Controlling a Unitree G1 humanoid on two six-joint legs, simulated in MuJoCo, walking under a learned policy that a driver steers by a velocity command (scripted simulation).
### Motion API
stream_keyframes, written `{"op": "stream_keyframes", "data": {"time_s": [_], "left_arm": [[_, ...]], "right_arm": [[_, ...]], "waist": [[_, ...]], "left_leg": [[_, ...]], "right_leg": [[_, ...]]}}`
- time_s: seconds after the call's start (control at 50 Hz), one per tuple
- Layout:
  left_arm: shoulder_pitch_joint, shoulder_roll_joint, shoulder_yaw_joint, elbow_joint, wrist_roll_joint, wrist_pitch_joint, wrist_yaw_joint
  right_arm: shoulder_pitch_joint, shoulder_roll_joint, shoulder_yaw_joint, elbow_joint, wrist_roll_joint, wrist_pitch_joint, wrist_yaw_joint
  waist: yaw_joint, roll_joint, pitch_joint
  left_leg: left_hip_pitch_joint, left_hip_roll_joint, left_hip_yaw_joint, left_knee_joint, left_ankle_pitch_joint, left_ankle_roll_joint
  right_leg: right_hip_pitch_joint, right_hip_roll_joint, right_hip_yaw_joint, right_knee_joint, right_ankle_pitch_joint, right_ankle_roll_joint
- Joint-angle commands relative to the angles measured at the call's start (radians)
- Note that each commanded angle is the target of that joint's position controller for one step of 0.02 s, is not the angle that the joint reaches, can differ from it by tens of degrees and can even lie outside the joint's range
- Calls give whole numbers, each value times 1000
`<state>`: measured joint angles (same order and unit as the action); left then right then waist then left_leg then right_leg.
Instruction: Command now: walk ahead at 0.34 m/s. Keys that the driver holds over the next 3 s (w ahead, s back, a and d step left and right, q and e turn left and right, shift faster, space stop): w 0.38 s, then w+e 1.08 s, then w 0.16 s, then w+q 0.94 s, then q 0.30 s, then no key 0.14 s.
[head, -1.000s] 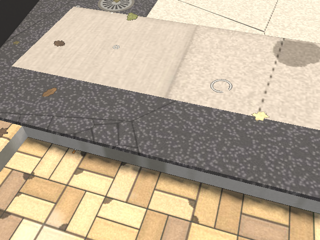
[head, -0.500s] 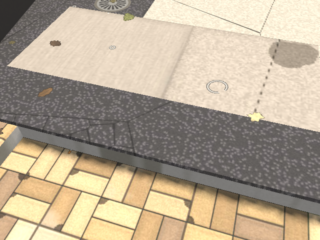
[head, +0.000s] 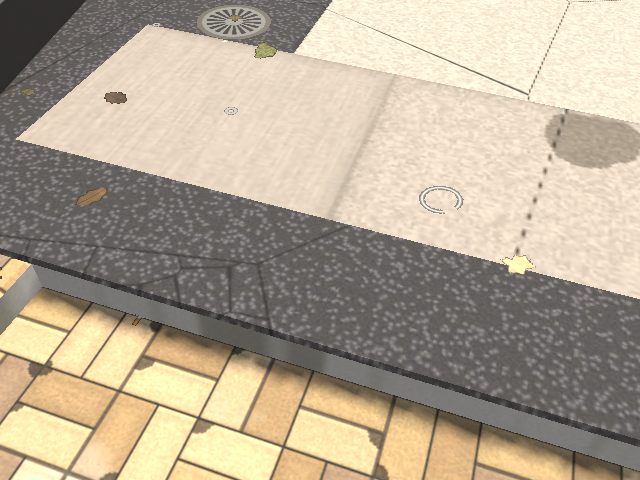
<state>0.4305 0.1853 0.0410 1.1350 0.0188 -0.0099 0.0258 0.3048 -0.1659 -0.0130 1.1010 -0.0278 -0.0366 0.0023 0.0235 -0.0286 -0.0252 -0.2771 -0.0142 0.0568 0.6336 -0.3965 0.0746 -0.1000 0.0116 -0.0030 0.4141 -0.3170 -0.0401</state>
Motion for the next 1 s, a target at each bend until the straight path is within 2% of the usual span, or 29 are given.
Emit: {"op": "stream_keyframes", "data": {"time_s": [0.02, 0.04, 0.06, 0.08, 0.1, 0.14, 0.18, 0.24, 0.32, 0.38, 0.42, 0.44, 0.46, 0.48, 0.5, 0.52, 0.54, 0.56, 0.58, 0.62, 0.66, 0.72, 0.76, 0.82, 0.9, 0.94, 0.96, 0.98, 1.0], "left_arm": [[-79, 119, 26, -57, -9, -20, -5], [-104, 89, 19, -75, -3, -30, -7], [-130, 6, -6, -115, -11, -43, -19], [-158, 63, 8, -143, 18, -48, -27], [-185, 87, 15, -146, 30, -50, -37], [-171, 50, 9, -134, 15, -63, -53], [-169, 59, 16, -128, 19, -56, -62], [-241, 49, 16, -159, 15, -40, -63], [-438, 28, -2, -242, 4, -36, -63], [-491, 40, -6, -272, -4, -36, -57], [-422, 69, 4, -259, -4, -42, -46], [-340, 89, 14, -235, -4, -49, -41], [-202, 106, 28, -189, -5, -56, -36], [-67, 125, 42, -142, 4, -61, -29], [74, 198, 64, -117, 24, -62, -23], [63, 253, 78, -117, 26, -52, -32], [-56, 223, 72, -131, -8, -47, -44], [-155, 173, 58, -157, -15, -48, -46], [-183, 127, 46, -157, -11, -55, -47], [-180, 98, 33, -149, -12, -69, -34], [-132, 114, 33, -141, -14, -82, -26], [-75, 150, 40, -145, -16, -81, -22], [-26, 143, 38, -146, -16, -74, -23], [29, 148, 41, -154, -13, -66, -22], [69, 150, 45, -167, 3, -57, -12], [59, 164, 52, -184, 12, -56, -1], [21, 176, 56, -200, 11, -58, 3], [-32, 186, 60, -222, 12, -61, -1], [-78, 195, 64, -237, -9, -69, -13]], "right_arm": [[119, -25, -15, -7, 14, -33, 2], [217, -56, -27, 21, 9, -39, -7], [347, -159, -52, 35, -1, -45, -18], [405, -198, -64, 62, 5, -34, -16], [296, -151, -52, 27, 1, -32, -15], [170, -121, -41, -23, 7, -49, -10], [171, -84, -26, -20, 10, -65, -15], [249, -76, -16, 11, 13, -75, -19], [258, -80, -6, 12, 11, -76, -21], [264, -108, -10, 19, 11, -81, -26], [233, -133, -17, 17, 11, -87, -29], [222, -143, -22, 17, 9, -87, -32], [208, -154, -27, 14, 6, -82, -35], [199, -159, -29, 12, 8, -77, -35], [214, -127, -22, -10, 8, -75, -31], [308, -36, -15, -26, 28, -74, -7], [187, -106, -29, -56, 5, -76, -4], [72, -127, -34, -102, 5, -86, 3], [33, -123, -35, -114, 3, -93, 2], [32, -104, -36, -132, -15, -74, 1], [24, -86, -35, -153, -21, -49, 2], [-100, -92, -34, -212, -23, -28, 5], [-211, -101, -35, -257, -18, -23, 9], [-327, -98, -29, -307, -10, -24, 18], [-401, -94, -16, -354, 2, -29, 9], [-399, -114, -18, -374, 2, -37, 6], [-356, -123, -20, -370, 3, -43, 3], [-246, -132, -27, -344, 7, -50, -7], [-94, -147, -35, -310, 0, -63, -16]], "waist": [[-99, -45, 181], [-135, 35, 161], [-178, 289, 104], [-167, 290, 136], [-106, 137, 199], [-43, 73, 191], [-26, 76, 155], [-30, 99, 135], [-54, 119, 171], [-55, 142, 172], [-10, 141, 123], [28, 138, 74], [82, 131, 1], [139, 112, -62], [174, 19, -154], [85, -206, -209], [57, -66, -119], [35, -16, 6], [4, 62, 53], [-50, 60, 61], [-63, 37, 52], [-41, 14, 84], [-5, -4, 101], [40, -25, 82], [64, -51, 61], [48, -58, 54], [18, -56, 44], [-37, -59, -1], [-121, -23, -78]], "left_leg": [[206, -39, 42, -194, 81, 10], [361, 17, -55, -260, 44, 16], [480, 269, -470, -463, -256, 80], [429, 394, -691, -529, -338, 152], [343, 375, -631, -514, -311, 155], [273, 293, -455, -532, -84, 120], [291, 236, -317, -529, 167, 98], [330, 206, -202, -486, 514, 95], [266, 170, -123, -494, 657, 94], [271, 189, -102, -485, 782, 92], [325, 208, -56, -393, 1033, 79], [352, 211, -33, -283, 1147, 67], [363, 206, -12, -119, 1180, 56], [284, 185, 15, 79, 1069, 43], [103, 141, 47, 379, 712, 33], [-268, -75, 14, 751, -98, -3], [-383, -5, -112, 780, -28, 22], [-402, 44, -109, 723, 90, 24], [-353, 74, -107, 659, 149, 18], [-254, 101, -113, 568, 151, -15], [-237, 101, -98, 496, 130, -47], [-301, 103, -64, 365, 201, -92], [-351, 99, -51, 260, 283, -114], [-360, 72, -43, 134, 373, -122], [-345, 34, -40, 75, 329, -113], [-348, 29, -67, 30, 271, -89], [-263, 13, -70, -33, 247, -74], [-96, -31, -47, -87, 214, -56], [117, -40, -24, -192, 321, -37]], "right_leg": [[-317, -172, 188, -141, -290, -129], [-428, -117, 115, 8, -237, -104], [-587, 14, -51, 356, -185, -53], [-683, 26, -46, 571, -243, -61], [-700, -40, 8, 674, -153, -72], [-646, -85, 23, 669, 14, -59], [-614, -89, -7, 643, 85, -32], [-645, -72, -57, 611, 127, -8], [-582, -40, -113, 370, 205, 1], [-461, -10, -143, 213, 233, -34], [-350, 28, -157, 176, 216, -81], [-268, 54, -158, 168, 196, -103], [-146, 79, -155, 133, 196, -125], [28, 59, -127, 84, 202, -149], [224, -146, 129, 72, 44, -199], [413, -381, 706, -86, -31, -381], [325, -333, 732, -183, -174, -345], [174, -315, 584, -205, -121, -313], [62, -279, 497, -226, 37, -285], [-64, -207, 360, -229, 264, -250], [-93, -178, 298, -225, 380, -250], [-122, -145, 264, -247, 368, -238], [-97, -128, 265, -247, 388, -210], [-27, -109, 261, -204, 497, -165], [60, -121, 289, -116, 616, -175], [133, -154, 352, -59, 649, -183], [116, -144, 348, -18, 706, -164], [70, -114, 329, 88, 893, -141], [13, -57, 285, 278, 973, -117]]}}
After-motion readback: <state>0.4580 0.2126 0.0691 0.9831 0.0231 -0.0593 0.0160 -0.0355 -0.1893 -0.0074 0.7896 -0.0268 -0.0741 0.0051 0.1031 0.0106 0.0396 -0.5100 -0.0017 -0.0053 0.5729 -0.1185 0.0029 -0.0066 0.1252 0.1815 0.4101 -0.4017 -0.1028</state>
